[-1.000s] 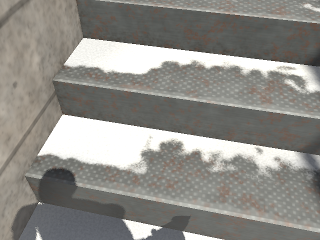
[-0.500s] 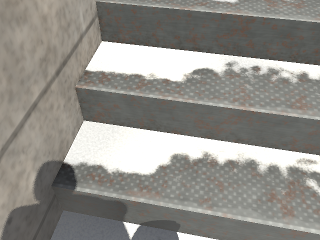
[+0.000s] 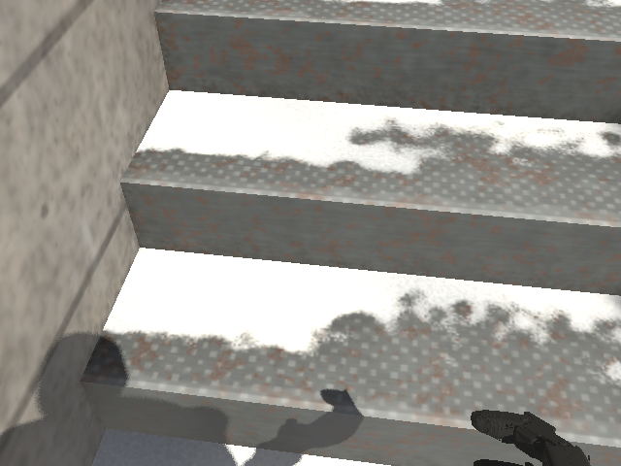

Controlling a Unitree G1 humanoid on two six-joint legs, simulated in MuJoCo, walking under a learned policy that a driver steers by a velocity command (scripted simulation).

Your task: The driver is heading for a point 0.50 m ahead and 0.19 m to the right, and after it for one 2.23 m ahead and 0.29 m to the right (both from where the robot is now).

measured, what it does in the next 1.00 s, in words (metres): climbs, turning right: left foot 0.17 m higher, then right foot 0.17 m higher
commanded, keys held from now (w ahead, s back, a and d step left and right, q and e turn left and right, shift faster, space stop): w+e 0.60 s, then e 0.26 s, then q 0.14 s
